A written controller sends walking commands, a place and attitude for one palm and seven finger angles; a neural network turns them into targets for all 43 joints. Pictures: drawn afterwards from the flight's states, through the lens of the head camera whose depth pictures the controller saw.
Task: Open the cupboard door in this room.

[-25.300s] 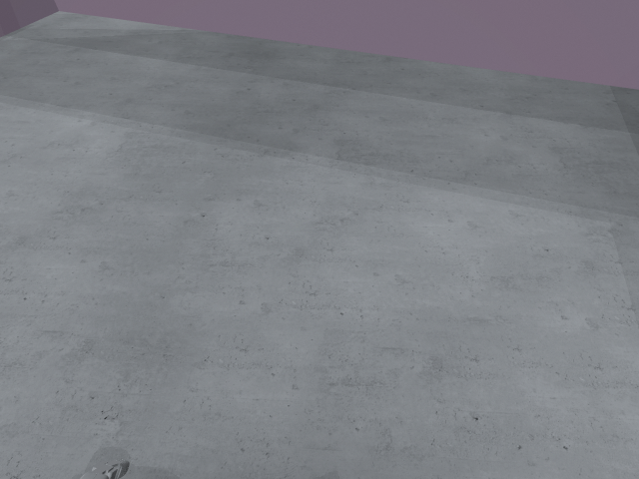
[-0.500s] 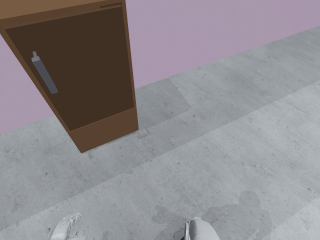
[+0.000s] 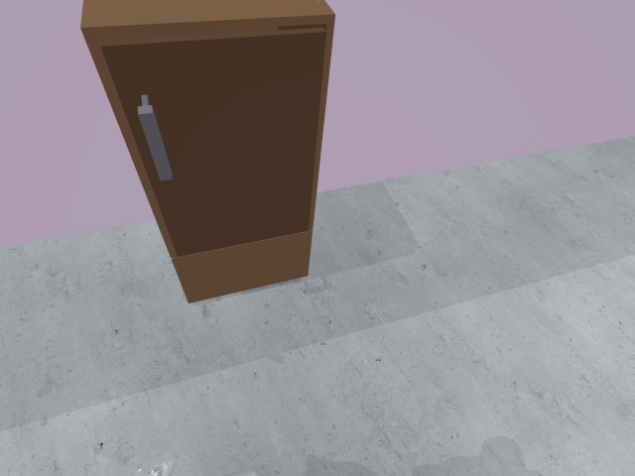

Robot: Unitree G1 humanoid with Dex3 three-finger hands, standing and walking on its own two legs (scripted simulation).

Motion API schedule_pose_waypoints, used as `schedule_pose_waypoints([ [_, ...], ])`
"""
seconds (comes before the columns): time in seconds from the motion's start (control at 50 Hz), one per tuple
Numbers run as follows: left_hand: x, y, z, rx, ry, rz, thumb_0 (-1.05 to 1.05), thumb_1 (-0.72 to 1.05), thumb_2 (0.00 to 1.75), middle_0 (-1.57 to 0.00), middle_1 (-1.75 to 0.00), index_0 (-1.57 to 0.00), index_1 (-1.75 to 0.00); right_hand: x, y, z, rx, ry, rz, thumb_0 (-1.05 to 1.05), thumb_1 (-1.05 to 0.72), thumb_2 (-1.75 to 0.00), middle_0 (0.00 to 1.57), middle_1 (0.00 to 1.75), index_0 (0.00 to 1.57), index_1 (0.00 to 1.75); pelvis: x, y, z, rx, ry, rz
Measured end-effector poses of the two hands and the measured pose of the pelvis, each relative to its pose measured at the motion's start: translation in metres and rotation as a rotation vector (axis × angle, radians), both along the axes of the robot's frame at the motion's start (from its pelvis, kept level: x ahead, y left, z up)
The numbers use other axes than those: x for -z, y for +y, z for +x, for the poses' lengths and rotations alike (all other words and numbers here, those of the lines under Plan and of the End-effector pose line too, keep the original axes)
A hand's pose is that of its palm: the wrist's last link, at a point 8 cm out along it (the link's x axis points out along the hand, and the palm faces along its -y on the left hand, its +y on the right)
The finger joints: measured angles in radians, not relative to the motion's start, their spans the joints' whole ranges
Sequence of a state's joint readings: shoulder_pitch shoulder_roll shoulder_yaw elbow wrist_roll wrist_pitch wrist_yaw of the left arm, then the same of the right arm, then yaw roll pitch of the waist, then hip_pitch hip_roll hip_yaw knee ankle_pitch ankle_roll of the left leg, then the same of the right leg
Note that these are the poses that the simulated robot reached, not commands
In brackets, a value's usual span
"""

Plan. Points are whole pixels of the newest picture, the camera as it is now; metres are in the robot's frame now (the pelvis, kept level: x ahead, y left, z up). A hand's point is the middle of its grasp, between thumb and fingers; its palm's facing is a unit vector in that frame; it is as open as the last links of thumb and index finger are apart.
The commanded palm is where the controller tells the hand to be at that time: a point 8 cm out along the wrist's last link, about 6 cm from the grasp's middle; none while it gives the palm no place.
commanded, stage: turn to face it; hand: left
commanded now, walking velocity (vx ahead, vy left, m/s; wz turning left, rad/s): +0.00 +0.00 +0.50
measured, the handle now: (155, 138) +0.69 +0.34 -0.02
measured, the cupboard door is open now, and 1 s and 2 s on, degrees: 0 0 0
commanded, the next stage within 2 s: take the last steps up to it in 0.50 s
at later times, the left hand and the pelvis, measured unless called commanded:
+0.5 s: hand out of the picture +0.04 +0.18 -0.14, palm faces +0.21 -0.94 -0.26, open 7.4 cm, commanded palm none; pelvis -0.01 -0.04 +0.02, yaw +12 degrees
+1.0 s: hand out of the picture -0.14 +0.07 -0.13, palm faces +0.44 -0.88 -0.19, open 7.4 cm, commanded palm none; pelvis -0.01 -0.06 +0.03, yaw +20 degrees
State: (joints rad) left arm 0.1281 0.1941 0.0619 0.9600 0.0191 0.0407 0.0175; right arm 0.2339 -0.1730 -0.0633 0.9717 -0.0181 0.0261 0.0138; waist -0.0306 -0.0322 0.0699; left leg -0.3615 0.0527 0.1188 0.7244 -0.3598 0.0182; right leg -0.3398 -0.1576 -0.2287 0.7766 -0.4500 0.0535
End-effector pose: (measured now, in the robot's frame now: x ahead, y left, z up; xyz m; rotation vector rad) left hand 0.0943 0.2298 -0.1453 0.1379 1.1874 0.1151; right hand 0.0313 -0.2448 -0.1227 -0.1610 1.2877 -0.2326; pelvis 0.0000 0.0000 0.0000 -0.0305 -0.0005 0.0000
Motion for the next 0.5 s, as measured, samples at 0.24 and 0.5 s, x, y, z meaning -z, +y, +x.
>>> schedule_pose_waypoints([
  [0.24,-0.031,0.059,-0.072,-0.157,0.119,0.097,0.0,0.91,0.9,-0.19,-0.3,-0.19,-0.29,-0.03,0.005,0.049,-0.161,-0.039,-0.043,0.0,-0.91,-0.89,0.2,0.3,0.2,0.3,-0.026,0.009,-0.001,-0.101,0.018,-0.001],
  [0.5,-0.041,-0.007,-0.075,-0.207,0.022,0.096,0.0,0.91,0.9,-0.19,-0.3,-0.19,-0.29,-0.002,-0.025,0.063,-0.244,-0.048,0.044,0.0,-0.91,-0.89,0.2,0.3,0.2,0.3,-0.018,-0.038,-0.014,-0.211,0.008,0.045],
])
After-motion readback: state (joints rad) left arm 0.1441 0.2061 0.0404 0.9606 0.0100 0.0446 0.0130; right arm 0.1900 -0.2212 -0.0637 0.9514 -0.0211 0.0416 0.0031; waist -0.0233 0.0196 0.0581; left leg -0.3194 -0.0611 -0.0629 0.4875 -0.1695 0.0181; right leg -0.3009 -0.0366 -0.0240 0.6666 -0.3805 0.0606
